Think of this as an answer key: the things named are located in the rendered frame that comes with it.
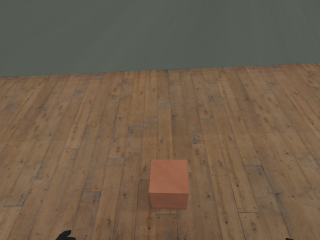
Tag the left robot hand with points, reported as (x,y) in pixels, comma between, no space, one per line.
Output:
(63,236)

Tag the carton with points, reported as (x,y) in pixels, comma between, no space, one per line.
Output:
(168,184)

